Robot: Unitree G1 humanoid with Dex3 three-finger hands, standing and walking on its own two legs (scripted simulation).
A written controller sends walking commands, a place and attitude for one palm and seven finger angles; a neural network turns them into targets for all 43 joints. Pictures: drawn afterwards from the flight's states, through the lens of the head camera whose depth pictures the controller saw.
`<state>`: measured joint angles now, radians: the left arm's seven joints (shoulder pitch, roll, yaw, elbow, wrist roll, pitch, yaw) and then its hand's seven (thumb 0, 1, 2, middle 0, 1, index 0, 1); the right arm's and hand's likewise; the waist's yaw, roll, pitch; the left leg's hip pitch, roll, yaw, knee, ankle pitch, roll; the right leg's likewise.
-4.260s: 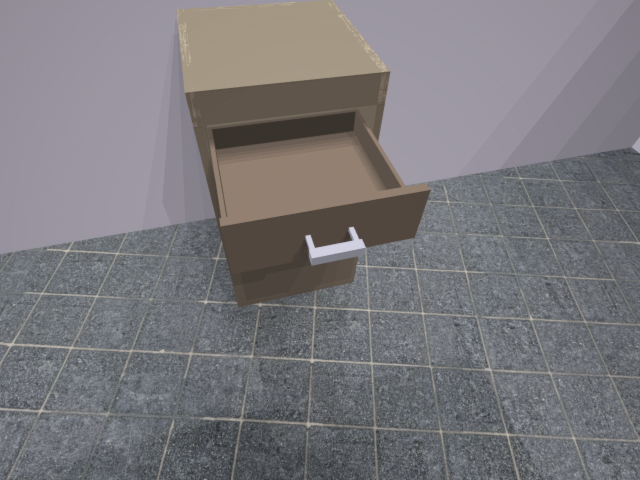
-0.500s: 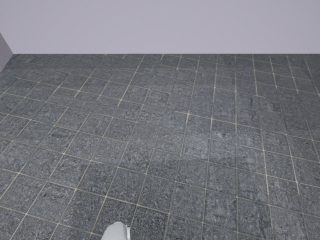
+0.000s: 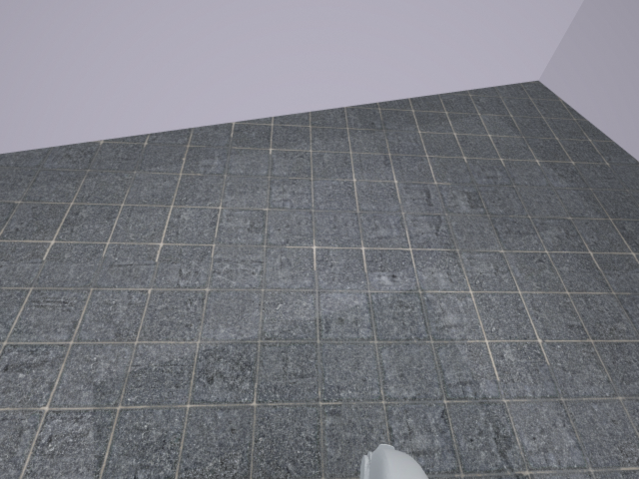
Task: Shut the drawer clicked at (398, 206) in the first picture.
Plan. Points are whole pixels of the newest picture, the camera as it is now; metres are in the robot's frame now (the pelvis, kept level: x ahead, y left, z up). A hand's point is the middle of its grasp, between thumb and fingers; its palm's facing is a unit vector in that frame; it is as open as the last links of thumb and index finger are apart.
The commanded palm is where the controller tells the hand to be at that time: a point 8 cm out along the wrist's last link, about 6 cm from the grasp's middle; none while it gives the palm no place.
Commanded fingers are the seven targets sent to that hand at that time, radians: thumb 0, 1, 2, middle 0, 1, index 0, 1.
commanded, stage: turn to face it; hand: left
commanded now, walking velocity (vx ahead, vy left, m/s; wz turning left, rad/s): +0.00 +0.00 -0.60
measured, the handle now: out of the picture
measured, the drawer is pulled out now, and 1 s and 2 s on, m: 0.30 0.30 0.30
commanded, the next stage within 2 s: none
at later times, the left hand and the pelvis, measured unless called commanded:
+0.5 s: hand (201, 464) +0.16 +0.17 -0.19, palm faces +0.15 -0.98 -0.12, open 7.4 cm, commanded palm none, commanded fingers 0.00 0.90 0.90 -0.20 -0.30 -0.20 -0.30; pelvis +0.06 +0.00 -0.03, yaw +8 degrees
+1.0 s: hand out of the picture +0.08 +0.19 -0.16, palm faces +0.42 -0.86 -0.29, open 7.4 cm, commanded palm none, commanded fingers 0.00 0.90 0.90 -0.20 -0.30 -0.20 -0.30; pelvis +0.07 -0.05 -0.01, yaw +24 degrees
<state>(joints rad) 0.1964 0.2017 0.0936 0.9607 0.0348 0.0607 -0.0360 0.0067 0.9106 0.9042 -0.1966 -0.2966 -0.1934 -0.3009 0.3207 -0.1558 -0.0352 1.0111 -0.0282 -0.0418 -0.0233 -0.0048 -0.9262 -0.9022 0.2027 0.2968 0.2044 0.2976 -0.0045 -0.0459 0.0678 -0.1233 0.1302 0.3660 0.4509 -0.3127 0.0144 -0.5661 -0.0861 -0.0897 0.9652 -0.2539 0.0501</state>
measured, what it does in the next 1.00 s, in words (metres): steps on the spot, turning left: right foot, then left foot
